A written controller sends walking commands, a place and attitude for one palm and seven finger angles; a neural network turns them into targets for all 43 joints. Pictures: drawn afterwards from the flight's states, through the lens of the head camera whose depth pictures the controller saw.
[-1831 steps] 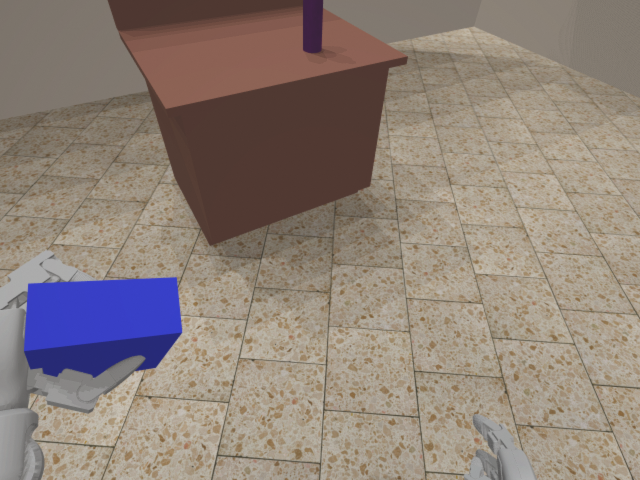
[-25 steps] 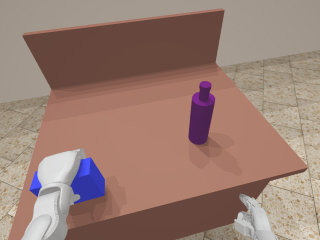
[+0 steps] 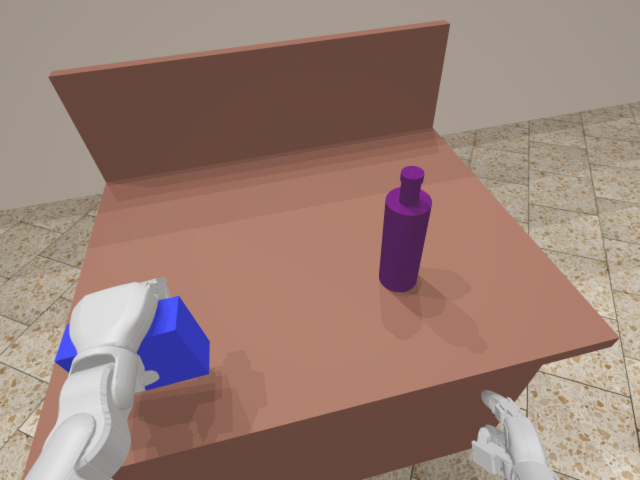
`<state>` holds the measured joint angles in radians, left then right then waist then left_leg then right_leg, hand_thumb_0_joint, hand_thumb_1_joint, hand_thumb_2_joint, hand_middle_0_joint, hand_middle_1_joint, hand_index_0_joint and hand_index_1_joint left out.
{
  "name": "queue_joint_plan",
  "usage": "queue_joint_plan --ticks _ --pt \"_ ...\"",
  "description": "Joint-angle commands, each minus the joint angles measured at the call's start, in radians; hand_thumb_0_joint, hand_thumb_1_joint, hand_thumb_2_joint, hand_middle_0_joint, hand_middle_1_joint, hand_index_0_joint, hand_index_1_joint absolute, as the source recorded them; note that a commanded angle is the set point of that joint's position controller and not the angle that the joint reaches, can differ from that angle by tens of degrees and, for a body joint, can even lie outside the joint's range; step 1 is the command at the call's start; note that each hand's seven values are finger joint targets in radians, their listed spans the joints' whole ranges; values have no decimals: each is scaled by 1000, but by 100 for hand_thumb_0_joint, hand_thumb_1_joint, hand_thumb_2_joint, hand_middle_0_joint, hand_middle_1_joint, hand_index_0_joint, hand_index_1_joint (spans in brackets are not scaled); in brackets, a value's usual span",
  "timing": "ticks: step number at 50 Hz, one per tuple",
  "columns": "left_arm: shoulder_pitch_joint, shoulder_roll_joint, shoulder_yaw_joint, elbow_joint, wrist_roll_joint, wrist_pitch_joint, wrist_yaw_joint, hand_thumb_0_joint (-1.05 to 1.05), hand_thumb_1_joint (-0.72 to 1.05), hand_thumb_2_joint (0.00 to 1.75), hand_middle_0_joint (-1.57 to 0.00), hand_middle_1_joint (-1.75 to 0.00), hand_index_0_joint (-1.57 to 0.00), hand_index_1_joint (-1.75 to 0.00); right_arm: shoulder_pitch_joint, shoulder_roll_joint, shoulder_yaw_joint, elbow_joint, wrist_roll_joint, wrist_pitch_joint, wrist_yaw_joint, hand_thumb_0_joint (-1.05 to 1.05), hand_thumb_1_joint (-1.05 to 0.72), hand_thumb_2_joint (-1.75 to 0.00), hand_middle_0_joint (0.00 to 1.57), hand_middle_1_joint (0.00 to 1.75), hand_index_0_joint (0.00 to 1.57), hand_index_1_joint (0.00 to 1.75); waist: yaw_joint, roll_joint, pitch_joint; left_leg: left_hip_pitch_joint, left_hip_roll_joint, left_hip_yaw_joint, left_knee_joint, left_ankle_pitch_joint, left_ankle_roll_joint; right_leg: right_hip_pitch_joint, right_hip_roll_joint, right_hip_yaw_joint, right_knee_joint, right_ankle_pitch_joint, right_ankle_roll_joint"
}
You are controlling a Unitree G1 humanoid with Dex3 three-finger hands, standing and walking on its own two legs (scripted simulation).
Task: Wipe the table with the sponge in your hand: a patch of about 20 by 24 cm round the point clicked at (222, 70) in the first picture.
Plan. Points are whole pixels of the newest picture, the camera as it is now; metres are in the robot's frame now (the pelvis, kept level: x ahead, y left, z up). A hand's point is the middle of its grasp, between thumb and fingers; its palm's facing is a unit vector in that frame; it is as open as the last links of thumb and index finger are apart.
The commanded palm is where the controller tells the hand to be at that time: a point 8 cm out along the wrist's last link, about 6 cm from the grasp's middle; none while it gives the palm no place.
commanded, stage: lift the sponge slowly off the table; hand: left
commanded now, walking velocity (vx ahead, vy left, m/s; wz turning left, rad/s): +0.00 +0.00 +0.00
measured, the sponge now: (147, 356) +0.23 +0.28 +0.03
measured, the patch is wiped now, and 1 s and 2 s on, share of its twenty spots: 1.00 1.00 1.00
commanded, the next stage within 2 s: bring the sponge back beside the body in 0.68 s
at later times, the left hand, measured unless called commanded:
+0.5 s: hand (133, 329) +0.23 +0.27 +0.09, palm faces +0.04 -0.09 -1.00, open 9.4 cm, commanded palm +0.21 +0.27 +0.17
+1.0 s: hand (128, 328) +0.23 +0.27 +0.10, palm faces +0.04 -0.09 -0.99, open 9.4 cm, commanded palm +0.20 +0.26 +0.17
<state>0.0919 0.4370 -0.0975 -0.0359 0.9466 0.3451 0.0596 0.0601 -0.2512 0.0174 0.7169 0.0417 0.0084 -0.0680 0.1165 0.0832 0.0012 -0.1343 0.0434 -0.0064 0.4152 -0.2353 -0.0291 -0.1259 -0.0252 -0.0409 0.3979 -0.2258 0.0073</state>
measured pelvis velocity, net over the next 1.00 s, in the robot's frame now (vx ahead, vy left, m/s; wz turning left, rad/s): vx -0.01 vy -0.01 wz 0.01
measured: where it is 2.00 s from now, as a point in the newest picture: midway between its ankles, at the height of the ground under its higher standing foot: outside the picture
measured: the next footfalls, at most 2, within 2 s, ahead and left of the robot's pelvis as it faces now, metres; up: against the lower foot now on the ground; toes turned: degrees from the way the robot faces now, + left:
none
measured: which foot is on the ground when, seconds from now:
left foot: down 0.00-1.00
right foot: down 0.00-1.00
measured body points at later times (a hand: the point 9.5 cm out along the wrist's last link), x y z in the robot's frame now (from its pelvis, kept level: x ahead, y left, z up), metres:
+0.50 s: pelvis -0.01 -0.01 +0.00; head -0.03 -0.04 +0.45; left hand +0.23 +0.27 +0.15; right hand +0.23 -0.21 -0.09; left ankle -0.01 +0.14 -0.74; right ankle +0.00 -0.13 -0.74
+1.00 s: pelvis -0.01 -0.01 +0.00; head -0.02 -0.05 +0.45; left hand +0.22 +0.27 +0.15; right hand +0.23 -0.22 -0.09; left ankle -0.01 +0.14 -0.74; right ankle +0.00 -0.13 -0.74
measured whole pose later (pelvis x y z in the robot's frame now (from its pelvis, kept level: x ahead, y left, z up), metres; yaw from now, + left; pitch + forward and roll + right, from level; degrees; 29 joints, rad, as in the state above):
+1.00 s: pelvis -0.01 -0.01 +0.00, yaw +0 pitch -4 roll +0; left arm 0.09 0.49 -0.07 -0.16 0.91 0.36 -0.03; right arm 0.07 -0.27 0.03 0.70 0.04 0.00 -0.07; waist 0.13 0.10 0.01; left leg -0.12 0.05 -0.02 0.40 -0.22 -0.04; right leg -0.11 -0.02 -0.05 0.39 -0.22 0.00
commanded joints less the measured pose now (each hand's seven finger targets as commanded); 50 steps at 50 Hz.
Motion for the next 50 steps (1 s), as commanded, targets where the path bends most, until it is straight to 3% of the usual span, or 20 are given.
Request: queue_joint_plan --ticks 1,4,5,7,9,10,14,18,26,29,31,34,36,38,39,42,44,45,49,50 --pt "-222 188 110 -252 24 -2 26 0 10 130 -120 -160 -120 -160 -256 -97 -25 -206 0 -72 4 0 -90 -90 20 30 20 30 18 -12 -207 75 -58 -5 -38 275 63 48 39 2 -49 188 -69" --pt "-197 247 173 -267 19 5 22 0 10 130 -120 -160 -120 -160 -259 -106 -27 -205 -1 -64 7 0 -90 -90 20 30 20 30 25 -24 -198 68 -55 -15 -43 265 61 60 43 18 -52 180 -73" --pt "-210 213 138 -288 18 3 19 0 10 130 -120 -160 -120 -160 -256 -102 -23 -217 -2 -67 6 0 -90 -90 20 30 20 30 24 -24 -217 71 -59 -3 -37 277 66 66 39 0 -47 196 -70" --pt "-179 207 136 -269 16 10 17 0 10 130 -120 -160 -120 -160 -258 -102 -25 -211 -2 -61 9 0 -90 -90 20 30 20 30 26 -25 -181 67 -56 -5 -38 280 62 53 37 4 -53 204 -69" --pt "-195 251 179 -311 14 11 20 0 10 130 -120 -160 -120 -160 -271 -104 -25 -213 0 -63 10 0 -90 -90 20 30 20 30 29 -21 -199 76 -54 -16 -42 274 61 62 43 26 -54 187 -74" --pt "-195 206 134 -319 9 12 15 0 10 130 -120 -160 -120 -160 -268 -97 -21 -223 0 -67 10 0 -90 -90 20 30 20 30 27 -11 -205 72 -57 -5 -40 274 64 63 38 1 -50 185 -70" --pt "-232 251 166 -322 6 22 5 0 10 130 -120 -160 -120 -160 -281 -101 -19 -214 3 -63 7 0 -90 -90 20 30 20 30 19 -19 -175 71 -54 -18 -50 242 62 47 41 27 -66 150 -71" --pt "-252 214 111 -318 7 19 -15 0 10 130 -120 -160 -120 -160 -278 -97 -16 -211 2 -64 2 0 -90 -90 20 30 20 30 16 -9 -173 79 -58 -6 -50 235 64 35 32 14 -77 138 -64" --pt "-352 284 167 -242 8 26 -26 0 10 130 -120 -160 -120 -160 -285 -97 -5 -198 7 -70 -12 0 -90 -90 20 30 20 30 18 -49 -171 59 -62 -7 -66 185 61 34 32 26 -88 75 -64" --pt "-369 282 168 -286 -2 29 -33 0 10 130 -120 -160 -120 -160 -302 -97 -4 -214 10 -70 -7 0 -90 -90 20 30 20 30 23 -5 -194 69 -63 -14 -73 184 60 51 35 36 -84 77 -69" --pt "-348 241 127 -244 -3 36 -45 0 10 130 -120 -160 -120 -160 -292 -95 -2 -209 9 -71 -5 0 -90 -90 20 30 20 30 18 -29 -182 60 -62 -4 -69 197 60 42 30 20 -83 94 -63" --pt "-308 291 180 -236 -3 42 -58 0 10 130 -120 -160 -120 -160 -290 -109 -6 -215 7 -62 0 0 -90 -90 20 30 20 30 25 -53 -190 52 -61 -10 -63 190 63 50 34 44 -79 95 -65" --pt "-285 284 176 -254 -5 38 -63 0 10 130 -120 -160 -120 -160 -284 -104 -6 -221 6 -62 4 0 -90 -90 20 30 20 30 28 -60 -205 48 -63 -2 -49 221 64 60 26 32 -65 137 -60" --pt "-278 269 161 -272 -9 35 -66 0 10 130 -120 -160 -120 -160 -279 -104 -6 -224 4 -55 7 0 -90 -90 20 30 20 30 24 -48 -185 46 -63 1 -42 231 63 50 24 27 -64 162 -58" --pt "-278 309 209 -291 -11 28 -61 0 10 130 -120 -160 -120 -160 -283 -108 -8 -227 6 -60 6 0 -90 -90 20 30 20 30 25 -48 -198 52 -60 -8 -45 215 63 53 33 45 -65 132 -64" --pt "-263 281 183 -295 -12 14 -55 0 10 130 -120 -160 -120 -160 -266 -105 -9 -229 -1 -64 2 0 -90 -90 20 30 20 30 27 -44 -188 59 -62 0 -32 240 67 46 27 23 -66 164 -61" --pt "-267 311 217 -346 -13 2 -44 0 10 130 -120 -160 -120 -160 -276 -103 -11 -230 2 -71 3 0 -90 -90 20 30 20 30 25 -12 -199 73 -60 -10 -38 232 64 49 32 49 -69 147 -66" --pt "-281 268 173 -338 -15 3 -45 0 10 130 -120 -160 -120 -160 -267 -97 -6 -234 -1 -75 2 0 -90 -90 20 30 20 30 22 -6 -195 66 -61 0 -37 230 66 43 29 16 -67 136 -64" --pt "-257 273 183 -396 -11 -7 -33 0 10 130 -120 -160 -120 -160 -280 -95 -14 -233 1 -84 4 0 -90 -90 20 30 20 30 25 11 -203 88 -57 -14 -43 249 63 54 35 35 -69 155 -69" --pt "-218 255 168 -373 -10 -1 -34 0 10 130 -120 -160 -120 -160 -261 -95 -10 -232 -4 -86 6 0 -90 -90 20 30 20 30 33 -5 -214 79 -59 -5 -40 265 66 62 32 8 -61 166 -69"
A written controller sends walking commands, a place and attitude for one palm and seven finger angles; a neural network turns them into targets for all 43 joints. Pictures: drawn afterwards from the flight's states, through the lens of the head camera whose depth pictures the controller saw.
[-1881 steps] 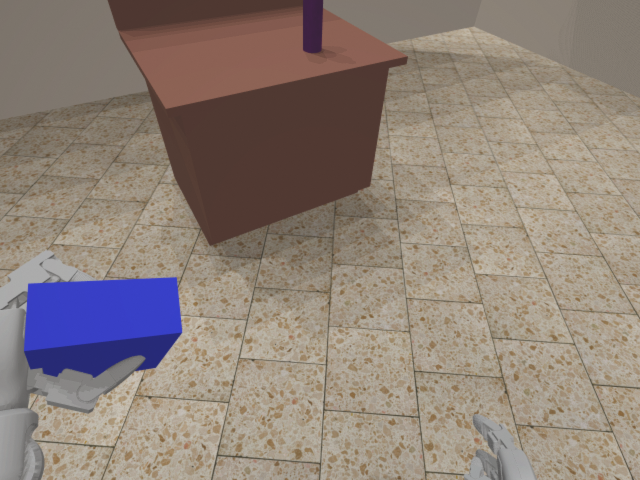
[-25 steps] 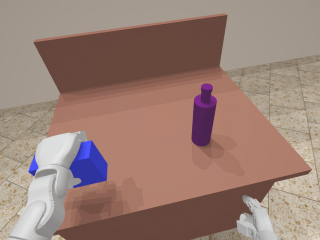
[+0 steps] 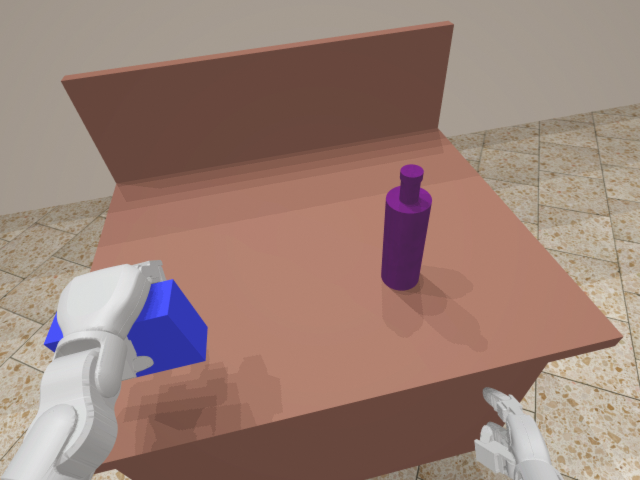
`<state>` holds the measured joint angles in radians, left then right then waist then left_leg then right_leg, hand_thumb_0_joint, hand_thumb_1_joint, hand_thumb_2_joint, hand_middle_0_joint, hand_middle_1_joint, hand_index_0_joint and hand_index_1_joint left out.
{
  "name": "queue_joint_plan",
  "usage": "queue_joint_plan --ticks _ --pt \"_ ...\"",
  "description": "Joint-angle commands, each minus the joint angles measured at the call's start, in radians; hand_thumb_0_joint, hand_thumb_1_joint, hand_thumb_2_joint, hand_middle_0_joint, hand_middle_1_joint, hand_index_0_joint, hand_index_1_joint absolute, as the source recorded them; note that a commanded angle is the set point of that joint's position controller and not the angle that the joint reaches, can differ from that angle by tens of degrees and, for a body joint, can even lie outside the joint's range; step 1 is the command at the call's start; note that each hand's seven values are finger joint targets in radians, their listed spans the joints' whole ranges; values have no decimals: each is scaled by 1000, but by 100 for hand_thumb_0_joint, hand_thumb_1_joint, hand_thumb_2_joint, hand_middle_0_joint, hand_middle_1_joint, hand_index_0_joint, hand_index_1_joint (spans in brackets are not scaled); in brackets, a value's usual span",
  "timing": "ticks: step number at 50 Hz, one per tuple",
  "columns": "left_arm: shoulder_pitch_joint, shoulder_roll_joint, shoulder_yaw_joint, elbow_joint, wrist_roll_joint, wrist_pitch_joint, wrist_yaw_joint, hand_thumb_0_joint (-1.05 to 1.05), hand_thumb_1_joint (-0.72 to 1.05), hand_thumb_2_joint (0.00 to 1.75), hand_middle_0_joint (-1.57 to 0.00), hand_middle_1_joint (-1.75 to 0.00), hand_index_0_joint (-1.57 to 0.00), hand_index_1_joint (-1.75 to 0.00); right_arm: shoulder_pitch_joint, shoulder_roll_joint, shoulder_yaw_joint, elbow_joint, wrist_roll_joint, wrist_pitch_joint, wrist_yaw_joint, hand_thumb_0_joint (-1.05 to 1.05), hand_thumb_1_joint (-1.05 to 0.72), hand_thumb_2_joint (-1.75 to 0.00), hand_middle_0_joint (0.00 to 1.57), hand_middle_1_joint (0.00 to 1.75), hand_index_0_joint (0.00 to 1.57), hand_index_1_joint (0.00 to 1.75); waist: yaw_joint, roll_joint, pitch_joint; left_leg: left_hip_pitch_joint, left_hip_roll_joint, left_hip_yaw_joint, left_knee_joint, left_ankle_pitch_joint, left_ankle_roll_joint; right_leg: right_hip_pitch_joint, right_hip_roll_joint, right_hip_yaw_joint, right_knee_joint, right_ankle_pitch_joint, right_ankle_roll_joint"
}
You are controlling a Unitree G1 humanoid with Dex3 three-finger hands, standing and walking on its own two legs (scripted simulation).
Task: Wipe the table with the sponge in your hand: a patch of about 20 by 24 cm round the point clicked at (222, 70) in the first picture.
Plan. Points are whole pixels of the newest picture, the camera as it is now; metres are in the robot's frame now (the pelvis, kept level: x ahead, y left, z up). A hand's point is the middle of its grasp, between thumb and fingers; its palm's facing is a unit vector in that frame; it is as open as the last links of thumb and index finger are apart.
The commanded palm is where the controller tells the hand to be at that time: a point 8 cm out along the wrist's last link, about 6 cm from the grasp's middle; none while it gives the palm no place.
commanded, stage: bring the sponge back beside the body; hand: left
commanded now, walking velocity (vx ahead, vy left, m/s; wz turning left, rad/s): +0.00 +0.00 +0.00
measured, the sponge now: (142, 341) +0.23 +0.28 +0.06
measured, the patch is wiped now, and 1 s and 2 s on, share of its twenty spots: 1.00 1.00 1.00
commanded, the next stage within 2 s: step back with the hand held close in 1.36 s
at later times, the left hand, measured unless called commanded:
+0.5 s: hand (123, 336) +0.22 +0.28 +0.10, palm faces +0.05 -0.09 -0.99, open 9.4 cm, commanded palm +0.18 +0.27 +0.18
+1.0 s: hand (107, 356) +0.19 +0.28 +0.11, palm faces +0.05 -0.09 -0.99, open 9.4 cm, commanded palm +0.16 +0.27 +0.18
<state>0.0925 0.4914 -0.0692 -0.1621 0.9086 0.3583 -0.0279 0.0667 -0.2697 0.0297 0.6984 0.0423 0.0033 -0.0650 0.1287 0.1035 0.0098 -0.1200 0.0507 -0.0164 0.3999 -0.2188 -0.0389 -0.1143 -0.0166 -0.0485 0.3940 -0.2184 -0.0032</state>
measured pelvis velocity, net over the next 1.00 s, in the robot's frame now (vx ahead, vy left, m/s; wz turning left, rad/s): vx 0.00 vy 0.00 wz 0.00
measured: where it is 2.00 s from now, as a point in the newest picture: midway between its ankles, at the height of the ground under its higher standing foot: outside the picture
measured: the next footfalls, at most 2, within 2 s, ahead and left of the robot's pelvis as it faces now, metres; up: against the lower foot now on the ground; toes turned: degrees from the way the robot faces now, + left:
none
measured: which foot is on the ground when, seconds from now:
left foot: down 0.00-1.00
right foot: down 0.00-1.00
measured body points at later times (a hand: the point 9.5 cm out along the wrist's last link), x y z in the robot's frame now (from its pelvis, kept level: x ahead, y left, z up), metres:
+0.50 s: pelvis +0.00 +0.00 +0.00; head -0.02 -0.04 +0.45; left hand +0.21 +0.28 +0.16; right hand +0.23 -0.21 -0.09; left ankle +0.00 +0.15 -0.74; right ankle +0.00 -0.12 -0.74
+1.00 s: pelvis +0.00 +0.00 +0.00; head -0.02 -0.04 +0.45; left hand +0.18 +0.28 +0.16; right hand +0.23 -0.21 -0.09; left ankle +0.00 +0.15 -0.74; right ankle +0.00 -0.12 -0.74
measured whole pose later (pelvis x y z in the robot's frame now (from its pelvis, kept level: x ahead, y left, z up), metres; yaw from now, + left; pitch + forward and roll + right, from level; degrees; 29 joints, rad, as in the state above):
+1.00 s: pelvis +0.00 +0.00 +0.00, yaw +0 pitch -4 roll +0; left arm 0.30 0.53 -0.02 -0.36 0.88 0.35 -0.02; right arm 0.07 -0.27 0.03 0.69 0.04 0.01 -0.06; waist 0.14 0.11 0.01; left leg -0.12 0.05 -0.02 0.43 -0.23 -0.04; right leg -0.12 -0.01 -0.05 0.42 -0.23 -0.01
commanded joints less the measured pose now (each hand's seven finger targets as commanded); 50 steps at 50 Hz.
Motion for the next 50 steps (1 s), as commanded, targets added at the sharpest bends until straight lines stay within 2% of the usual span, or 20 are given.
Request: queue_joint_plan --ticks 1,2,9,10,13,14,15,19,20,24,25,29,31,34,35,39,40,42,49,50 --pt "-214 201 136 -251 31 -11 55 0 10 130 -120 -160 -120 -160 -272 -73 -22 -209 -4 -79 5 0 -90 -90 20 30 20 30 17 -29 -211 67 -63 1 -28 254 72 46 20 26 -61 169 -54" --pt "-206 209 143 -211 30 -1 54 0 10 130 -120 -160 -120 -160 -268 -82 -25 -203 -5 -70 5 0 -90 -90 20 30 20 30 17 -59 -181 51 -62 2 -30 240 72 37 23 21 -65 160 -54" --pt "-207 235 167 -273 30 23 57 0 10 130 -120 -160 -120 -160 -311 -80 -20 -215 3 -63 10 0 -90 -90 20 30 20 30 25 -10 -198 52 -62 -10 -46 217 70 53 28 46 -61 119 -62" --pt "-203 192 126 -259 28 27 51 0 10 130 -120 -160 -120 -160 -298 -74 -15 -219 0 -65 11 0 -90 -90 20 30 20 30 24 -20 -193 39 -63 1 -45 214 72 50 25 14 -57 112 -59" --pt "-189 206 128 -254 32 33 45 0 10 130 -120 -160 -120 -160 -300 -77 -18 -210 1 -54 14 0 -90 -90 20 30 20 30 21 -35 -167 36 -61 -3 -46 210 70 34 21 24 -66 114 -54" --pt "-188 222 156 -284 28 32 46 0 10 130 -120 -160 -120 -160 -317 -78 -17 -217 4 -60 12 0 -90 -90 20 30 20 30 23 -14 -182 42 -58 -12 -51 195 71 43 29 43 -61 97 -60" --pt "-173 203 135 -280 23 31 42 0 10 130 -120 -160 -120 -160 -296 -76 -15 -227 -1 -64 12 0 -90 -90 20 30 20 30 29 -41 -199 34 -64 -1 -43 207 77 53 25 15 -52 106 -58" --pt "-152 234 172 -319 24 21 44 0 10 130 -120 -160 -120 -160 -313 -77 -19 -225 3 -62 13 0 -90 -90 20 30 20 30 23 -29 -183 40 -59 -13 -41 190 72 39 29 48 -60 87 -60" --pt "-135 204 142 -312 23 17 43 0 10 130 -120 -160 -120 -160 -292 -72 -15 -228 -2 -65 14 0 -90 -90 20 30 20 30 28 -18 -191 35 -62 0 -38 195 76 41 24 19 -55 89 -59" --pt "-146 232 172 -342 24 8 50 0 10 130 -120 -160 -120 -160 -311 -74 -18 -225 2 -65 11 0 -90 -90 20 30 20 30 21 -33 -167 41 -57 -18 -42 176 72 27 32 50 -65 71 -60" --pt "-134 202 141 -323 26 8 50 0 10 130 -120 -160 -120 -160 -289 -71 -16 -229 -3 -68 10 0 -90 -90 20 30 20 30 26 -34 -179 38 -61 -2 -36 179 76 28 25 20 -61 67 -57" --pt "-121 244 189 -340 22 9 55 0 10 130 -120 -160 -120 -160 -308 -74 -20 -225 1 -69 8 0 -90 -90 20 30 20 30 26 -32 -170 44 -61 -14 -36 171 72 27 29 62 -69 64 -59" --pt "-84 242 186 -314 20 11 54 0 10 130 -120 -160 -120 -160 -285 -72 -20 -219 -3 -70 9 0 -90 -90 20 30 20 30 29 -56 -167 39 -62 -5 -25 192 74 22 21 47 -68 82 -52" --pt "-80 257 208 -358 9 10 52 0 10 130 -120 -160 -120 -160 -309 -76 -19 -226 0 -68 9 0 -90 -90 20 30 20 30 26 -29 -163 41 -62 -12 -25 172 73 22 27 72 -71 67 -57" --pt "-63 224 173 -351 7 10 48 0 10 130 -120 -160 -120 -160 -288 -71 -15 -232 -4 -71 10 0 -90 -90 20 30 20 30 30 -21 -167 31 -64 -1 -20 178 76 23 21 35 -62 69 -55" --pt "-32 252 210 -382 1 1 46 0 10 130 -120 -160 -120 -160 -302 -73 -19 -231 -2 -71 11 0 -90 -90 20 30 20 30 26 -47 -155 37 -60 -13 -18 169 75 13 27 66 -68 60 -53" --pt "-13 231 190 -377 -2 -3 45 0 10 130 -120 -160 -120 -160 -274 -72 -17 -238 -8 -75 11 0 -90 -90 20 30 20 30 31 -54 -173 33 -62 -1 -10 178 80 22 20 37 -60 71 -51" --pt "14 228 187 -350 -1 -1 44 0 10 130 -120 -160 -120 -160 -275 -77 -21 -226 -8 -67 10 0 -90 -90 20 30 20 30 26 -43 -128 25 -60 -2 -10 168 75 -1 19 47 -72 65 -48" --pt "30 268 242 -437 -5 -21 58 0 10 130 -120 -160 -120 -160 -292 -73 -23 -236 -4 -79 10 0 -90 -90 20 30 20 30 30 -20 -153 40 -57 -19 -9 181 73 16 27 73 -61 80 -55" --pt "43 245 217 -423 -9 -22 56 0 10 130 -120 -160 -120 -160 -261 -70 -19 -242 -11 -82 11 0 -90 -90 20 30 20 30 35 -39 -170 32 -61 -6 -2 197 78 26 21 36 -54 94 -53"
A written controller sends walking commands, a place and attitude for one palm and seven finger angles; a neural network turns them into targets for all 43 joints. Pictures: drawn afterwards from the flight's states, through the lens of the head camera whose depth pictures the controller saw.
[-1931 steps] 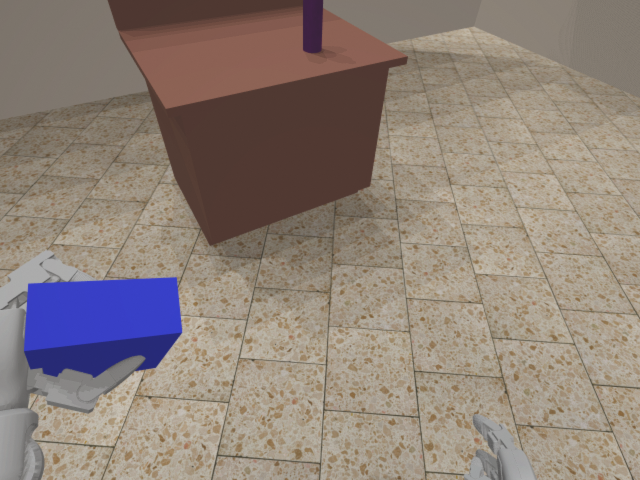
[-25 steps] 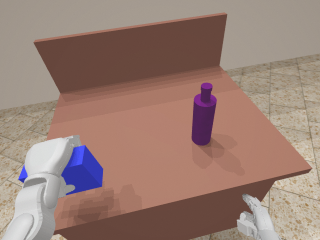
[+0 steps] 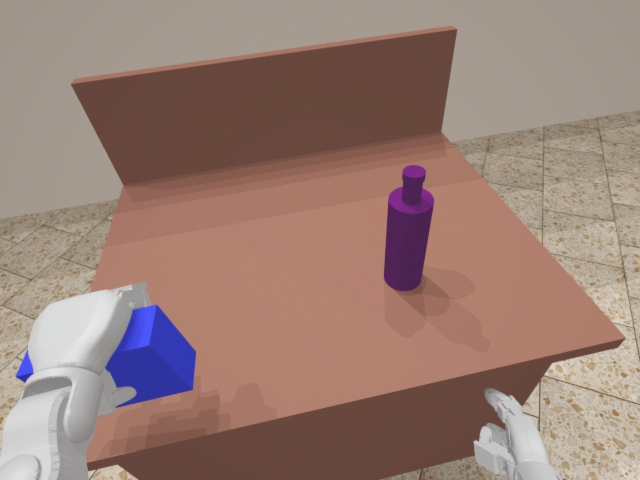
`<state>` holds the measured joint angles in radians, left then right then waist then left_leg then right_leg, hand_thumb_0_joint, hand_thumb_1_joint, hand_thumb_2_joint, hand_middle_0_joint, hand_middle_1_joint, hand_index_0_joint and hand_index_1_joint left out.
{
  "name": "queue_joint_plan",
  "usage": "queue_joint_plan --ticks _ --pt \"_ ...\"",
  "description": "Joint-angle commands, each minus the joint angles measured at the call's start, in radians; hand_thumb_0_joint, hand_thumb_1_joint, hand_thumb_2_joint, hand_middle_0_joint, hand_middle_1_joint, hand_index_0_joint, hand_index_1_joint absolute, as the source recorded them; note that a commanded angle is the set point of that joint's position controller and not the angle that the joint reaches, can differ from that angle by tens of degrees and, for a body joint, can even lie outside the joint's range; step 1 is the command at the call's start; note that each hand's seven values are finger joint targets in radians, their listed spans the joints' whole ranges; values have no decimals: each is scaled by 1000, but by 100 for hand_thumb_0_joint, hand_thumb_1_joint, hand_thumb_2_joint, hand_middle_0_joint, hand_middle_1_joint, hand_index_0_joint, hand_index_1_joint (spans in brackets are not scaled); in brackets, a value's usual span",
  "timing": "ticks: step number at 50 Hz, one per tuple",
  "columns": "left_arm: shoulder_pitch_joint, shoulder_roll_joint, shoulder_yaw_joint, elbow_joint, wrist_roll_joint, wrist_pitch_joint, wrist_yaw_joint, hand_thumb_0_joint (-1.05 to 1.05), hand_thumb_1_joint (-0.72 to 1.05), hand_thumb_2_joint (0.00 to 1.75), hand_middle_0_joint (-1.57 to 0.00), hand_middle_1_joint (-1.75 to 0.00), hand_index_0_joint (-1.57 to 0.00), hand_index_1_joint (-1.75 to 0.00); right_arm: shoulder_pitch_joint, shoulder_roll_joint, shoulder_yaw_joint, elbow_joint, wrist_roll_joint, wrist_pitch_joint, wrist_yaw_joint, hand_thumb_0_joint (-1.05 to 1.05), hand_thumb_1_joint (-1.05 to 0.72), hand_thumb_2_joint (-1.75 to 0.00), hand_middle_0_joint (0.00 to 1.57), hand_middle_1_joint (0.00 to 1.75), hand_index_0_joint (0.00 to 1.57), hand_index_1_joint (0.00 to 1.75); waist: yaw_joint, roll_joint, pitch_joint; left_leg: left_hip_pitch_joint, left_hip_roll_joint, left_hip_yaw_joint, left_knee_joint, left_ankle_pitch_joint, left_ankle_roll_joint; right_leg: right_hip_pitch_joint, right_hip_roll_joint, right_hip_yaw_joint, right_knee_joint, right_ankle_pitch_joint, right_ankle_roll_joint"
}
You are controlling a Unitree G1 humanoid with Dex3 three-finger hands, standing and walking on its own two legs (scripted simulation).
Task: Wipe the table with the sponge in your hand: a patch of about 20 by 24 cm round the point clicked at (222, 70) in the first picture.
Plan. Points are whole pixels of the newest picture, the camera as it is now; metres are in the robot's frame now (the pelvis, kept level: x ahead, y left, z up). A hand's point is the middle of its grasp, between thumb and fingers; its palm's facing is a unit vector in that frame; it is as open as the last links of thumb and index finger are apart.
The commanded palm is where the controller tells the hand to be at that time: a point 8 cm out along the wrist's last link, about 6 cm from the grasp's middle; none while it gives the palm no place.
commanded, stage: bring the sponge back beside the body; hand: left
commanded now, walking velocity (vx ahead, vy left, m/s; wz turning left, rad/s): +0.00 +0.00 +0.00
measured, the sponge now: (124, 369) +0.19 +0.28 +0.07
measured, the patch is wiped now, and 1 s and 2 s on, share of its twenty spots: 1.00 1.00 1.00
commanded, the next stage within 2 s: step back with the hand held close in 0.36 s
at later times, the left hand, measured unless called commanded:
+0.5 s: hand (105, 352) +0.19 +0.29 +0.11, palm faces +0.06 -0.09 -0.99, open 9.4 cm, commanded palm +0.16 +0.28 +0.17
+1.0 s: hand (91, 346) +0.17 +0.27 +0.15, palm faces +0.38 -0.85 -0.38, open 9.4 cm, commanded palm +0.12 +0.31 +0.17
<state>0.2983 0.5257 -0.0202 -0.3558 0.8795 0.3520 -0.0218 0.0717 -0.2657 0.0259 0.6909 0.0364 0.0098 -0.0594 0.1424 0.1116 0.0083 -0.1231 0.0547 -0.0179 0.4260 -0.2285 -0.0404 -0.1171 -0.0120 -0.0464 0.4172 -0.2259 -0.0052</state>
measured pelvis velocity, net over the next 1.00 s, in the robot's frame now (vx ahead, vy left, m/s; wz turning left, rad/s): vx -0.04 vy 0.03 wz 0.00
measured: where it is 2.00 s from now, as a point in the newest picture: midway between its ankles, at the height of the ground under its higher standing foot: outside the picture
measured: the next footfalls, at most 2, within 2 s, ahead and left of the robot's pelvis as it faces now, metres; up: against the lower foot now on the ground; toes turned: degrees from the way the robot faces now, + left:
none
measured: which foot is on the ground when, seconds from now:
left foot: down 0.00-1.00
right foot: down 0.00-1.00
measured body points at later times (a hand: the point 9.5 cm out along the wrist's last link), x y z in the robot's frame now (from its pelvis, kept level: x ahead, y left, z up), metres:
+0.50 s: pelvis +0.00 +0.01 +0.00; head -0.03 -0.03 +0.45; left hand +0.18 +0.29 +0.16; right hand +0.23 -0.20 -0.08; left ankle +0.01 +0.15 -0.74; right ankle +0.01 -0.12 -0.74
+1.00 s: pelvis -0.04 +0.03 -0.02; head -0.04 +0.04 +0.43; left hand +0.15 +0.31 +0.18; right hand +0.11 -0.22 -0.10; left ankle +0.01 +0.15 -0.74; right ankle +0.01 -0.12 -0.74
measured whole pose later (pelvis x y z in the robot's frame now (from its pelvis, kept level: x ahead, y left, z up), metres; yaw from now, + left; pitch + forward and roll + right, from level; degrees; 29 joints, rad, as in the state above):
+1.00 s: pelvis -0.04 +0.03 -0.02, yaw +0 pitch +2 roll -1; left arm 0.51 0.41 0.36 -0.58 -0.06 -0.10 0.15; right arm 0.28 -0.22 0.03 0.55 0.02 -0.04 -0.08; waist -0.02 -0.01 -0.05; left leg -0.44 0.03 -0.02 0.71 -0.30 -0.01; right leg -0.41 -0.04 -0.04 0.65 -0.27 0.03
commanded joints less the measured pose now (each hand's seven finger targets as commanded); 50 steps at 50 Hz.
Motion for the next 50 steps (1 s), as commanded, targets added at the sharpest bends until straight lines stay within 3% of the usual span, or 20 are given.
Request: queue_joint_plan --ticks 1,5,9,10,14,15,19,22,24,25,26,27,28,29,30,32,34,37,41,50 --pt "-155 217 176 -210 21 -15 53 0 10 130 -120 -160 -120 -160 -268 -73 -18 -223 -2 -87 6 0 -90 -90 20 30 20 30 14 -56 -154 37 -61 -8 -30 211 74 19 13 49 -84 110 -46" --pt "-191 200 153 -208 19 -10 49 0 10 130 -120 -160 -120 -160 -270 -77 -14 -229 -2 -84 2 0 -90 -90 20 30 20 30 13 -35 -140 27 -61 -5 -40 178 78 14 16 30 -87 70 -49" --pt "-186 228 186 -221 22 -12 50 0 10 130 -120 -160 -120 -160 -299 -76 -18 -224 2 -86 0 0 -90 -90 20 30 20 30 14 -46 -143 38 -59 -20 -45 182 74 21 23 66 -88 77 -52" --pt "-173 201 154 -208 18 -11 46 0 10 130 -120 -160 -120 -160 -272 -75 -14 -232 -4 -88 1 0 -90 -90 20 30 20 30 17 -55 -143 27 -62 -6 -41 185 79 23 16 28 -84 79 -48" --pt "-184 235 192 -230 17 -11 47 0 10 130 -120 -160 -120 -160 -302 -78 -17 -226 1 -84 3 0 -90 -90 20 30 20 30 13 -20 -136 29 -60 -19 -48 170 73 23 22 72 -89 70 -53" --pt "-167 208 164 -210 19 -10 45 0 10 130 -120 -160 -120 -160 -273 -76 -13 -231 -5 -84 5 0 -90 -90 20 30 20 30 19 -39 -144 18 -61 -8 -45 181 76 30 18 30 -81 76 -52" --pt "-172 236 199 -231 15 -10 53 0 10 130 -120 -160 -120 -160 -300 -77 -17 -227 1 -82 7 0 -90 -90 20 30 20 30 15 -20 -143 28 -58 -22 -48 182 70 31 23 66 -86 84 -54" --pt "-152 203 159 -179 14 -1 48 0 10 130 -120 -160 -120 -160 -273 -82 -19 -221 -2 -72 6 0 -90 -90 20 30 20 30 14 -40 -113 15 -58 -9 -49 169 73 14 17 39 -93 70 -48" --pt "-148 232 202 -146 26 3 54 0 10 130 -120 -160 -120 -160 -293 -85 -19 -214 4 -72 5 0 -90 -90 20 30 20 30 10 -38 -111 9 -57 -21 -54 152 68 14 29 69 -90 48 -56" --pt "-307 28 361 -419 -859 -223 85 0 10 130 -120 -160 -120 -160 -118 -45 -11 -418 3 -59 -4 0 -90 -90 20 30 20 30 -117 -212 4 -12 -34 2 51 -25 95 -191 3 119 -106 189 -40" --pt "-97 134 414 -210 -865 -286 107 0 10 130 -120 -160 -120 -160 -57 -48 10 -331 -12 -61 -10 0 -90 -90 20 30 20 30 -108 -302 -70 -9 -32 12 85 -44 88 -184 -49 95 -68 187 -42" --pt "-48 91 431 -257 -914 -334 118 0 10 130 -120 -160 -120 -160 -2 -51 -3 -313 -12 -54 -18 0 -90 -90 20 30 20 30 -109 -347 -128 -19 -28 9 125 -33 79 -162 -102 90 -51 212 -33" --pt "-53 89 431 -339 -934 -366 128 0 10 130 -120 -160 -120 -160 -2 -48 -7 -312 -8 -58 -24 0 -90 -90 20 30 20 30 -121 -296 -171 -8 -14 12 151 -4 74 -170 -148 107 -24 252 -35" --pt "-45 117 470 -393 -947 -397 144 0 10 130 -120 -160 -120 -160 -5 -61 -9 -304 -15 -67 -32 0 -90 -90 20 30 20 30 -124 -184 -176 3 0 7 142 21 72 -192 -157 117 7 259 -37" --pt "4 64 441 -397 -950 -419 149 0 10 130 -120 -160 -120 -160 5 -63 -6 -295 -26 -67 -34 0 -90 -90 20 30 20 30 -123 -79 -198 -23 15 -2 132 61 73 -177 -152 79 55 268 -34" --pt "62 44 451 -433 -962 -445 160 0 10 130 -120 -160 -120 -160 22 -75 -20 -314 -24 -72 -34 0 -90 -90 20 30 20 30 -126 0 -196 -93 42 -34 128 142 76 -164 -134 64 111 296 -19" --pt "104 71 492 -447 -963 -468 170 0 10 130 -120 -160 -120 -160 35 -83 -31 -312 -20 -69 -32 0 -90 -90 20 30 20 30 -126 1 -189 -145 62 -71 118 183 80 -158 -121 51 145 275 -14" --pt "137 31 476 -425 -965 -486 170 0 10 130 -120 -160 -120 -160 39 -84 -40 -321 -17 -66 -25 0 -90 -90 20 30 20 30 -132 -17 -185 -200 76 -103 122 200 82 -175 -102 43 174 239 -7" --pt "153 29 483 -424 -964 -506 172 0 10 130 -120 -160 -120 -160 34 -88 -48 -329 -17 -77 -25 0 -90 -90 20 30 20 30 -131 13 -165 -251 89 -136 80 116 91 -201 -65 29 193 105 1" --pt "120 35 482 -466 -943 -541 190 0 10 130 -120 -160 -120 -160 56 -95 -45 -306 -24 -122 -34 0 -90 -90 20 30 20 30 -147 -29 -121 -382 55 -133 78 -330 92 -251 -87 66 147 -42 -16"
